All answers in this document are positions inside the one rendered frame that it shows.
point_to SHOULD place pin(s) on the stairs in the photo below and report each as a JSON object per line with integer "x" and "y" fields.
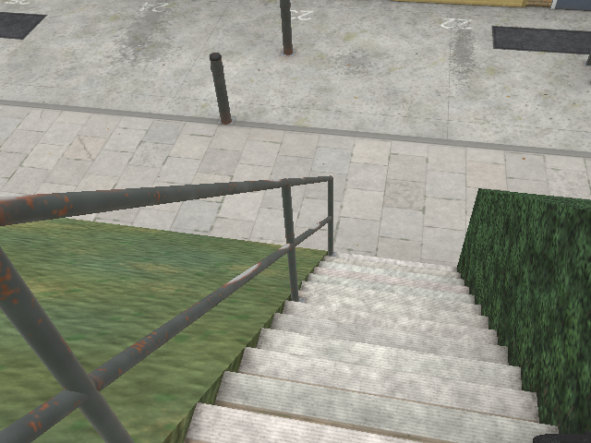
{"x": 377, "y": 350}

